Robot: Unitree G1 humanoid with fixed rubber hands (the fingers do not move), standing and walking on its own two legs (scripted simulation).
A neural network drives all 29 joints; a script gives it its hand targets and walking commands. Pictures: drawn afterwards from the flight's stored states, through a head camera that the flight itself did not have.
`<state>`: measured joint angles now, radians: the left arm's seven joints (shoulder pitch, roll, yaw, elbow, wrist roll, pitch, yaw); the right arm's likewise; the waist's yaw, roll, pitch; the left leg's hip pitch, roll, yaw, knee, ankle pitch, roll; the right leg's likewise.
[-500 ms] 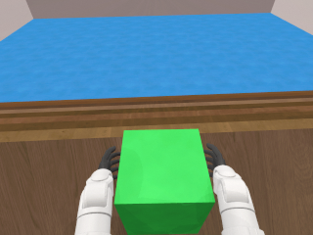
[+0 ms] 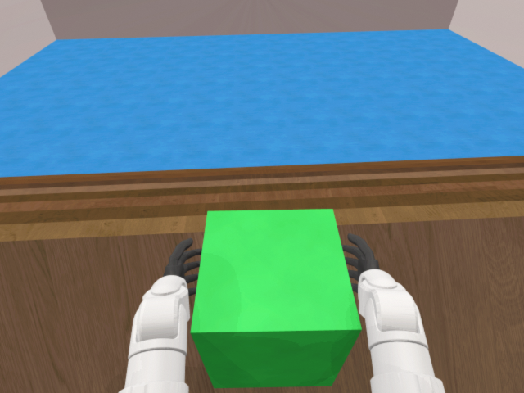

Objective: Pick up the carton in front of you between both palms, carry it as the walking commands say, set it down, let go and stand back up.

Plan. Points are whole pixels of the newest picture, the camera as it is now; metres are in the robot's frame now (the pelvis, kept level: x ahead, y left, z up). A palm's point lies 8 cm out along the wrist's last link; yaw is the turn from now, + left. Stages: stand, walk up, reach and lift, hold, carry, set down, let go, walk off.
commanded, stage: hold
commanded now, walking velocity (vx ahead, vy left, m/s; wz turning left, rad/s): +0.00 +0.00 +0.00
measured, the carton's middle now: (271, 301) +0.30 +0.00 -0.02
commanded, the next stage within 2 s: carry in 0.48 s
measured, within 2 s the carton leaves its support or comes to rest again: neither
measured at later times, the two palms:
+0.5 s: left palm (176, 281) +0.29 +0.15 +0.05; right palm (366, 275) +0.30 -0.15 +0.05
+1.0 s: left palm (193, 207) +0.43 +0.14 +0.08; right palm (355, 206) +0.43 -0.16 +0.07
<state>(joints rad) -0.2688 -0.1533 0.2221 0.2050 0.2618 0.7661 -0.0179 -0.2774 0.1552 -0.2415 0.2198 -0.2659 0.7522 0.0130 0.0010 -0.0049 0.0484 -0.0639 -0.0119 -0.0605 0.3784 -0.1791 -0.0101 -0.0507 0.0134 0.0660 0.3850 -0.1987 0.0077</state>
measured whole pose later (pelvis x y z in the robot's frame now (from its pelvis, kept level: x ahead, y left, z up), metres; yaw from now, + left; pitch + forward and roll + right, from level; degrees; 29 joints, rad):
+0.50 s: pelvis +0.01 +0.00 +0.00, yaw +0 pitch -6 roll +0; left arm -0.24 -0.15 0.20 0.18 0.26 0.78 -0.02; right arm -0.25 0.15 -0.22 0.19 -0.27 0.77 0.01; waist 0.00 0.00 0.00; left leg -0.10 -0.01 -0.06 0.39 -0.19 -0.01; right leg -0.08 0.01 0.07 0.39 -0.21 0.01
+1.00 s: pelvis +0.17 -0.01 -0.01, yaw -3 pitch +6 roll +0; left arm -0.10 -0.13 0.13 -0.33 0.09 1.18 0.09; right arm -0.14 0.13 -0.08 -0.27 -0.11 1.16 -0.09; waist 0.01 0.01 -0.18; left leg -0.25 0.03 0.18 0.44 -0.31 0.03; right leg -0.41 -0.05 -0.09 0.92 -0.49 -0.01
